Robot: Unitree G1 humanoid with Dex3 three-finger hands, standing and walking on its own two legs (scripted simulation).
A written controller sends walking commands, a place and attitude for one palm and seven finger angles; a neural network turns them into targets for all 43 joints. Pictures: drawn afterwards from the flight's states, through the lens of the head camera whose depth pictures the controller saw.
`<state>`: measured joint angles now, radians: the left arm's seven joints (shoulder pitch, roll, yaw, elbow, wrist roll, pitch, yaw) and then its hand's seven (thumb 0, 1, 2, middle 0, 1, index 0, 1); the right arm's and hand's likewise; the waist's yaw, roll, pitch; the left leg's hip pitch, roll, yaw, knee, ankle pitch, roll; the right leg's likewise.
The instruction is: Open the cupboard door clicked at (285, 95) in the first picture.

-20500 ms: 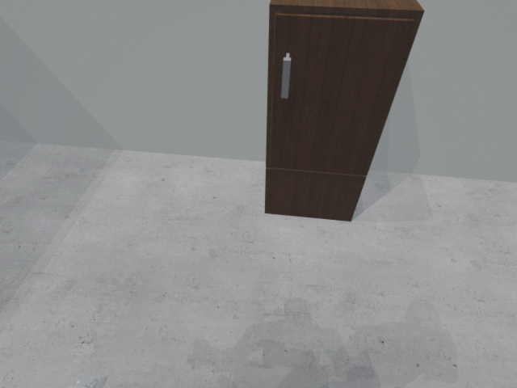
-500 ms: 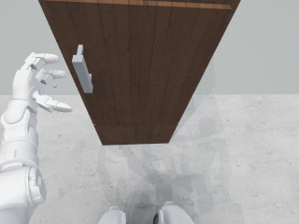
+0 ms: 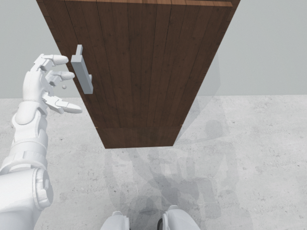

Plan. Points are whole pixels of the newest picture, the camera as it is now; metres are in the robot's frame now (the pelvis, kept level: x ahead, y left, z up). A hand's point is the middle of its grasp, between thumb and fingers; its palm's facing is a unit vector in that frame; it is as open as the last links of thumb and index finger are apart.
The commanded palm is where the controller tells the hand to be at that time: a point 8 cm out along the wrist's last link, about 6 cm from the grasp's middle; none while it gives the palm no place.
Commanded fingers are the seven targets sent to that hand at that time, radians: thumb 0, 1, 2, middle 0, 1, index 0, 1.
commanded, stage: slide the fingers in behind the handle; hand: left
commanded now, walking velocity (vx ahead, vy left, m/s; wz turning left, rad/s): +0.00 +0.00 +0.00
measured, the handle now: (84, 70) +0.52 +0.17 +0.06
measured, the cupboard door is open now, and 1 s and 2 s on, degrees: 0 0 0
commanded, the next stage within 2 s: close the thumb around the handle in 1.34 s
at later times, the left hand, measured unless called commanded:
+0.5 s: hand (78, 86) +0.47 +0.17 +0.06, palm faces -0.01 -1.00 -0.01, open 14.0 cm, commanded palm +0.44 +0.22 +0.07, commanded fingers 0.00 -0.50 0.30 -0.30 -1.20 -0.30 -1.20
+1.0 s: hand (90, 88) +0.47 +0.14 +0.06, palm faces +0.01 -1.00 -0.02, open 14.0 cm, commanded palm +0.44 +0.20 +0.07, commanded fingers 0.00 -0.50 0.30 -0.30 -1.20 -0.30 -1.20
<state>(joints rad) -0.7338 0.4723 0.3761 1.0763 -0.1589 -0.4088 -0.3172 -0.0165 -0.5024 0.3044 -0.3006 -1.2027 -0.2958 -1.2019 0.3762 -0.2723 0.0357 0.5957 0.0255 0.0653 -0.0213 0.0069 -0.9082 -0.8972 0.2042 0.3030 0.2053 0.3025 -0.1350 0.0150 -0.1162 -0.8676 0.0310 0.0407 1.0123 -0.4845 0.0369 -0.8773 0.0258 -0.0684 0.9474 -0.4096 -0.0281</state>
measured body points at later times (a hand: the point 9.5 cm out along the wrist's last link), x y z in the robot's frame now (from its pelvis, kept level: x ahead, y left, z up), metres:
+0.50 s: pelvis +0.00 +0.00 +0.00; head +0.11 +0.01 +0.44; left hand +0.47 +0.23 +0.07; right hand +0.05 -0.27 -0.12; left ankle +0.00 +0.09 -0.67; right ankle +0.02 -0.11 -0.67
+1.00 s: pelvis +0.00 -0.01 +0.00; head +0.10 +0.00 +0.44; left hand +0.46 +0.20 +0.06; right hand +0.04 -0.27 -0.12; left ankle +0.00 +0.09 -0.67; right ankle +0.02 -0.11 -0.67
